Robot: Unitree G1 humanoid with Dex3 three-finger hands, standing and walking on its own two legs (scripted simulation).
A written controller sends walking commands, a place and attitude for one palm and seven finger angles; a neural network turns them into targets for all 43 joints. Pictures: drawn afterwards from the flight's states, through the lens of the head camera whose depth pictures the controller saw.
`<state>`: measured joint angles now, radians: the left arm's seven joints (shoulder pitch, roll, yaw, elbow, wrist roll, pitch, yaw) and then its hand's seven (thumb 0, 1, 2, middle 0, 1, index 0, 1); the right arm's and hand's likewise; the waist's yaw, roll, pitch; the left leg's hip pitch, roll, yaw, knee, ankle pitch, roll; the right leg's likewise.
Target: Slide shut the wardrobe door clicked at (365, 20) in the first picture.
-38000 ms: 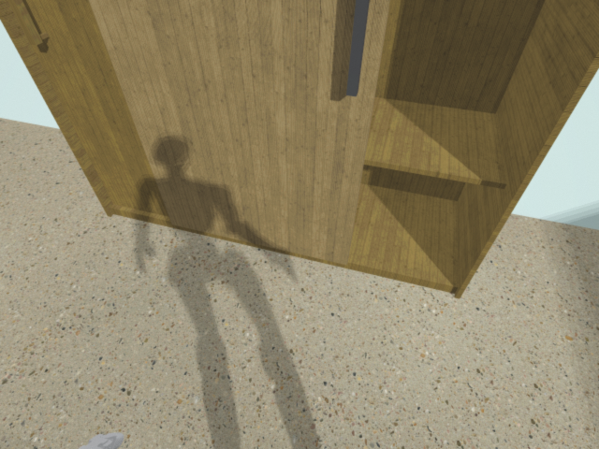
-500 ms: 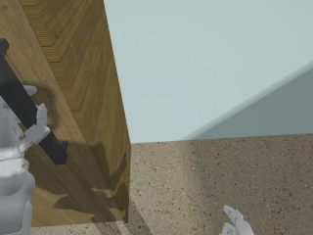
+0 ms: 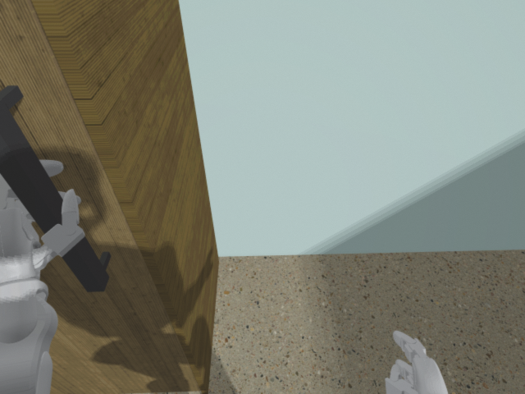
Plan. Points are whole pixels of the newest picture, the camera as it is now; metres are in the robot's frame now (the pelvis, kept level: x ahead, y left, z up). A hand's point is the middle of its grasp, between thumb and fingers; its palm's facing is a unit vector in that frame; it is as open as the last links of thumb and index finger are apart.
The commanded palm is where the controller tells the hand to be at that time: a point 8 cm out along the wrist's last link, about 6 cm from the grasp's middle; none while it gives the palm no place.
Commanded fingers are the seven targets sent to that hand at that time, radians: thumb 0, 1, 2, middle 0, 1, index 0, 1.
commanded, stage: stop walking and hold the door there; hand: left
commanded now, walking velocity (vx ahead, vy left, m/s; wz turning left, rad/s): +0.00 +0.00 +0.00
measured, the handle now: (62, 206) +0.28 +0.29 +0.19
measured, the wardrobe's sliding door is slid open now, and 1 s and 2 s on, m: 0.00 0.00 0.00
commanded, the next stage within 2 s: loosen the grip on the handle in 0.38 s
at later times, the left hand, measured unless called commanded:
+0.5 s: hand (66, 224) +0.26 +0.27 +0.19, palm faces +0.51 -0.81 -0.30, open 6.6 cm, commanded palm +0.20 +0.29 +0.20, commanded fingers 0.00 0.66 0.78 -0.45 -1.40 -0.45 -1.40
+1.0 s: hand (60, 227) +0.25 +0.27 +0.19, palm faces +0.57 -0.80 -0.21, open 14.5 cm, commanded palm +0.19 +0.29 +0.19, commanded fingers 0.00 -0.55 0.20 -0.25 -1.15 -0.25 -1.15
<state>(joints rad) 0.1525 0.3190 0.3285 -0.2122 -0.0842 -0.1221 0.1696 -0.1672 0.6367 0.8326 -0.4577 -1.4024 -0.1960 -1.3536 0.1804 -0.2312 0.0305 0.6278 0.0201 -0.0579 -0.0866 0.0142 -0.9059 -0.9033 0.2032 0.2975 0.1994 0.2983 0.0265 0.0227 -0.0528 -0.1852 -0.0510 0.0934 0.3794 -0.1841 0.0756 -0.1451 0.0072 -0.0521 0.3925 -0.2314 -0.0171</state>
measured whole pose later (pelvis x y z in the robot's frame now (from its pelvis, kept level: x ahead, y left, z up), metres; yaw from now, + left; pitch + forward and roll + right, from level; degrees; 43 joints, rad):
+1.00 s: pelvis -0.04 -0.03 -0.01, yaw +0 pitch -3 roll -1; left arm -0.10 0.39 0.40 0.04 -0.03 -0.14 0.13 -0.01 -0.49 0.23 -0.36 -1.28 -0.22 -1.18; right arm 0.21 -0.23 0.05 0.67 0.00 -0.15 -0.09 0.01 -0.90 -0.90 0.21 0.30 0.20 0.30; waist 0.06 0.01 0.00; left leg -0.29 -0.01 0.05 0.58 -0.23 0.04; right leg -0.23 0.06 -0.08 0.55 -0.28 -0.06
